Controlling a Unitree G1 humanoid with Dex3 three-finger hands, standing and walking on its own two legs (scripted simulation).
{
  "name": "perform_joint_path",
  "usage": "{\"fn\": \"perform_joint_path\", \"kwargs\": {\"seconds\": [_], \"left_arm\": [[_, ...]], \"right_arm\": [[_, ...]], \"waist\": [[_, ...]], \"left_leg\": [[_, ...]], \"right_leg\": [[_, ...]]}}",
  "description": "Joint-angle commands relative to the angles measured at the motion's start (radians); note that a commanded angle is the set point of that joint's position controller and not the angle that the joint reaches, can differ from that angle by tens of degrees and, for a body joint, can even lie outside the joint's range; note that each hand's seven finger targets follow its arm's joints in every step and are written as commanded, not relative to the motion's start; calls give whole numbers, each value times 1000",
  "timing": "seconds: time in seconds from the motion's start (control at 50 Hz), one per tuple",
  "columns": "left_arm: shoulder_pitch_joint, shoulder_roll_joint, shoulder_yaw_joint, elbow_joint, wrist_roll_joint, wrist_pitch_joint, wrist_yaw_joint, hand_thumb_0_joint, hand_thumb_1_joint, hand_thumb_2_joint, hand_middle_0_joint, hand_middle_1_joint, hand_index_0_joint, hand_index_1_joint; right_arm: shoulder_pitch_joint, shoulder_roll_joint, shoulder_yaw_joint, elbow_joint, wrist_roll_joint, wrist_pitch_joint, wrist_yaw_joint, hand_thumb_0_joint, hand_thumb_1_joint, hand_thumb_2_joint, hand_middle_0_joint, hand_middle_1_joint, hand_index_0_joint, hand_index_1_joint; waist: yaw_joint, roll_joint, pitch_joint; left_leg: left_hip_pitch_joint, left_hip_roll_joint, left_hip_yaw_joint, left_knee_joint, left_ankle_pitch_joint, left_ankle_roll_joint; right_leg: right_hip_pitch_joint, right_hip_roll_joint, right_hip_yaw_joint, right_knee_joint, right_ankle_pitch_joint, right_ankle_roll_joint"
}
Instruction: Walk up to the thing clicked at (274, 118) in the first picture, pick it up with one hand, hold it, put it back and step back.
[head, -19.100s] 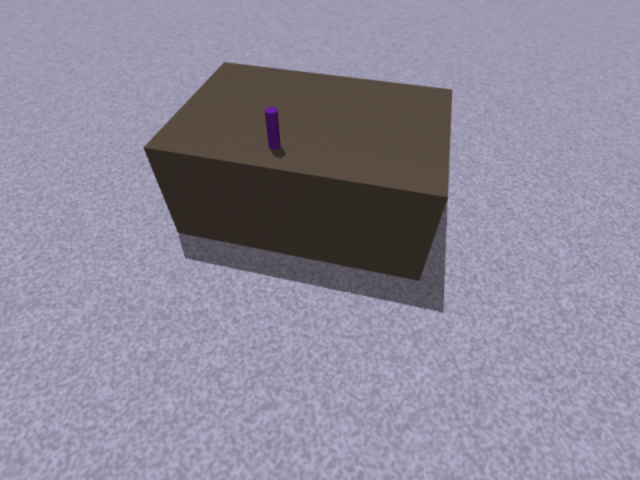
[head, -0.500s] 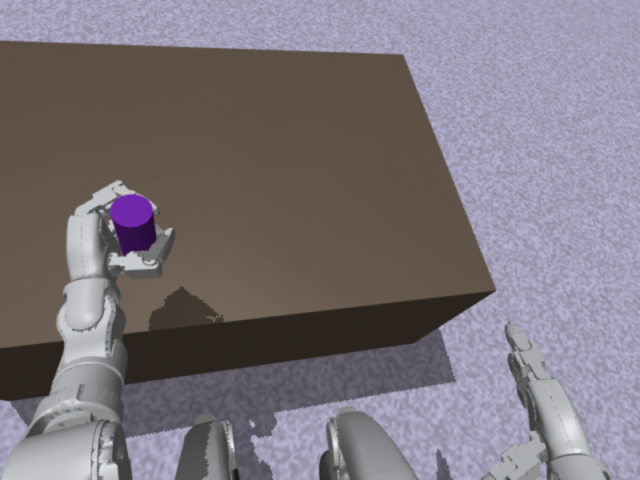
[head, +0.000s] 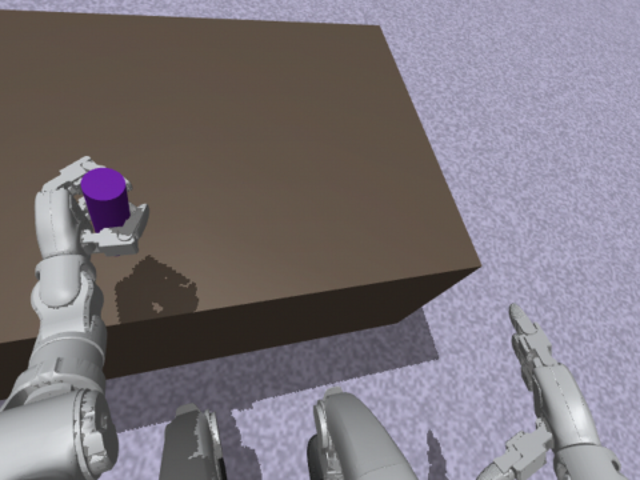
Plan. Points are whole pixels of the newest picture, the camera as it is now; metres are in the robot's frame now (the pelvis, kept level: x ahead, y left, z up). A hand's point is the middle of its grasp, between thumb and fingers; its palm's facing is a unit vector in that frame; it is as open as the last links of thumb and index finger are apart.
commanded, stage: lower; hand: left
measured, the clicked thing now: (111, 216) +0.46 +0.18 -0.02
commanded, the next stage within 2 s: loosen in 1.26 s
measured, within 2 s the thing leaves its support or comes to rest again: rests again in 1.56 s
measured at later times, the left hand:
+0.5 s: hand (128, 225) +0.48 +0.18 -0.07, palm faces +0.10 -1.00 -0.01, open 6.6 cm
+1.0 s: hand (135, 233) +0.49 +0.17 -0.10, palm faces +0.08 -1.00 -0.02, open 6.6 cm
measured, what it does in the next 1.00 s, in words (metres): lowers itself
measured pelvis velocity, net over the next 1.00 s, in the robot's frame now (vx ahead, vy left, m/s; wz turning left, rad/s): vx -0.01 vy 0.00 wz -0.03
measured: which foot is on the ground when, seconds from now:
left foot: down 0.00-1.00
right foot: down 0.00-1.00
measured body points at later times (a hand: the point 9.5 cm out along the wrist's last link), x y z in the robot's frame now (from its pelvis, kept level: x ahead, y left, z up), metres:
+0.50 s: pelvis -0.01 +0.00 -0.04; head +0.16 +0.07 +0.37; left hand +0.47 +0.23 -0.07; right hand +0.16 -0.27 +0.03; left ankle +0.05 +0.12 -0.60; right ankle +0.02 -0.14 -0.60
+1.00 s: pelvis -0.01 +0.00 -0.05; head +0.17 +0.08 +0.35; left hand +0.48 +0.23 -0.10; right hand +0.16 -0.27 +0.04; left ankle +0.05 +0.12 -0.60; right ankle +0.02 -0.14 -0.60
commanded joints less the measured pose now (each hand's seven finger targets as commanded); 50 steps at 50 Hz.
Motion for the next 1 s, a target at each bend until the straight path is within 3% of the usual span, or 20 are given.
{"fn": "perform_joint_path", "kwargs": {"seconds": [0.0,0.04,0.06,0.1,0.14,0.16,0.22,0.28,0.36,0.52,0.56,0.6,0.62,0.66,0.74,0.78,0.8,0.84,0.9,0.98], "left_arm": [[-337,158,19,-144,1,-84,7,0,384,1322,-1427,-1507,-1442,-1505],[-361,200,31,-175,6,-96,10,0,398,1309,-1423,-1500,-1441,-1494],[-346,188,36,-167,3,-98,8,0,402,1315,-1423,-1501,-1439,-1496],[-367,209,42,-185,0,-104,6,0,382,1299,-1400,-1479,-1414,-1476],[-381,219,43,-175,8,-108,8,0,364,1315,-1415,-1493,-1428,-1493],[-386,232,52,-188,10,-110,11,0,371,1318,-1416,-1493,-1426,-1495],[-382,236,53,-176,16,-112,10,0,349,1319,-1414,-1499,-1427,-1499],[-392,241,42,-188,24,-111,10,0,345,1301,-1388,-1473,-1400,-1473],[-384,249,57,-167,31,-101,19,0,343,1306,-1412,-1492,-1424,-1492],[-374,267,70,-181,28,-97,18,0,356,1302,-1392,-1476,-1404,-1477],[-358,254,68,-161,29,-96,16,0,371,1306,-1394,-1478,-1407,-1477],[-370,283,69,-177,34,-101,19,0,355,1307,-1397,-1480,-1408,-1481],[-348,261,64,-156,33,-98,15,0,358,1316,-1389,-1486,-1403,-1485],[-371,284,77,-189,31,-101,17,0,345,1309,-1390,-1478,-1401,-1480],[-372,279,72,-163,40,-102,24,0,338,1308,-1391,-1484,-1404,-1483],[-375,275,69,-174,45,-103,26,0,326,1302,-1406,-1494,-1421,-1492],[-387,258,48,-164,50,-103,25,0,335,1304,-1406,-1491,-1419,-1490],[-371,276,69,-165,53,-103,34,0,353,1293,-1393,-1476,-1406,-1474],[-382,264,57,-166,53,-106,35,0,352,1285,-1385,-1470,-1399,-1467],[-373,270,56,-171,60,-106,38,0,340,1276,-1368,-1453,-1382,-1451]], "right_arm": [[46,-171,-122,-167,-1,-59,-17,0,539,-52,50,50,49,50],[31,-172,-124,-191,-1,-65,-15,0,540,-51,50,50,50,50],[46,-175,-129,-183,-1,-64,-12,0,540,-51,50,50,50,50],[37,-190,-144,-208,1,-71,-12,0,531,-54,50,50,50,50],[47,-187,-135,-211,-4,-70,-12,0,526,-56,50,50,50,50],[33,-187,-137,-226,-2,-67,-10,0,524,-57,50,50,49,50],[49,-178,-133,-205,-3,-65,-5,0,521,-57,50,50,49,50],[55,-196,-151,-230,-6,-64,-3,0,526,-57,50,50,49,50],[47,-198,-156,-253,-3,-62,-4,0,519,-58,49,50,49,50],[63,-195,-153,-275,3,-60,-3,0,525,-57,50,50,49,50],[50,-201,-160,-302,4,-66,-3,0,529,-56,50,50,49,50],[60,-201,-161,-302,7,-66,-3,0,524,-57,50,50,49,50],[68,-199,-161,-293,6,-66,-2,0,531,-55,50,50,50,50],[66,-197,-160,-300,8,-66,0,0,526,-57,50,50,49,50],[84,-193,-157,-296,6,-66,2,0,528,-56,50,50,49,50],[51,-213,-183,-314,6,-70,1,0,526,-56,49,50,49,50],[63,-199,-171,-300,4,-69,3,0,525,-56,50,50,49,50],[56,-210,-174,-330,4,-72,2,0,528,-55,49,50,49,50],[57,-211,-181,-329,3,-72,3,0,524,-56,49,50,49,50],[59,-207,-179,-328,5,-69,6,0,526,-56,50,50,49,50]], "waist": [[-21,175,-430],[-10,220,-490],[-7,222,-517],[-20,223,-572],[-33,241,-559],[-21,251,-559],[-31,266,-545],[-39,310,-578],[-51,278,-533],[-48,288,-554],[-60,278,-556],[-59,275,-567],[-68,274,-560],[-58,294,-573],[-74,301,-532],[-70,311,-551],[-79,325,-548],[-71,301,-564],[-79,312,-553],[-72,325,-563]], "left_leg": [[404,-46,-54,-147,196,12],[424,-50,-55,-128,228,8],[433,-49,-57,-115,274,8],[437,-49,-53,-77,333,16],[423,-47,-56,-68,354,12],[409,-49,-54,-66,332,12],[392,-47,-56,-56,296,12],[442,-43,-64,-43,337,3],[363,-44,-66,-47,221,8],[337,-48,-59,-10,264,13],[347,-45,-64,-4,271,12],[321,-49,-56,9,272,18],[327,-47,-57,15,282,18],[335,-48,-58,16,288,17],[315,-46,-65,10,246,12],[344,-43,-71,6,241,8],[343,-44,-70,15,255,7],[335,-44,-71,19,256,10],[323,-44,-74,17,217,8],[326,-44,-74,28,252,5]], "right_leg": [[73,52,0,-136,236,-47],[78,51,-1,-110,255,-51],[80,53,-5,-95,286,-52],[93,54,3,-86,349,-45],[76,54,1,-73,362,-46],[72,52,4,-71,347,-46],[40,52,6,-64,312,-47],[9,54,-7,-38,321,-53],[-8,55,-3,-44,249,-51],[-8,53,4,-20,289,-49],[-25,55,-2,-15,285,-50],[6,53,12,-17,308,-45],[-8,54,10,-16,311,-45],[-16,54,9,-11,309,-46],[-52,55,-2,-1,272,-49],[-77,57,-11,13,255,-54],[-79,57,-10,19,268,-54],[-73,59,-13,19,272,-52],[-91,60,-15,21,242,-53],[-102,60,-18,41,260,-56]]}}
